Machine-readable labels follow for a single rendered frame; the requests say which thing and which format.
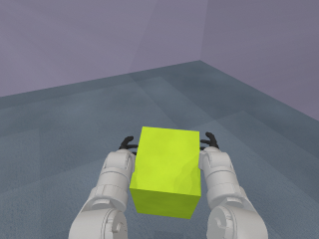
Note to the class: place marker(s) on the robot left upper arm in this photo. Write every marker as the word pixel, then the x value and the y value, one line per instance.
pixel 109 223

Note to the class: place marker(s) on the left robot hand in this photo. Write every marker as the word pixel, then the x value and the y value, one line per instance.
pixel 125 145

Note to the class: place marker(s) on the carton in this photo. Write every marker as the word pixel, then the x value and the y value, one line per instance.
pixel 166 181

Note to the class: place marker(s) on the robot left forearm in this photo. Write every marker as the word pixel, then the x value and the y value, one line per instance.
pixel 112 187

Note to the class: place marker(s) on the right robot hand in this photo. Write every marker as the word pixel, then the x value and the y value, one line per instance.
pixel 212 142

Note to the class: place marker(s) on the robot right forearm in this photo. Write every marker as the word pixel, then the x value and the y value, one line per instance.
pixel 221 180

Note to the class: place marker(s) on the robot right upper arm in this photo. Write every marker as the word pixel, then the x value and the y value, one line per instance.
pixel 230 222

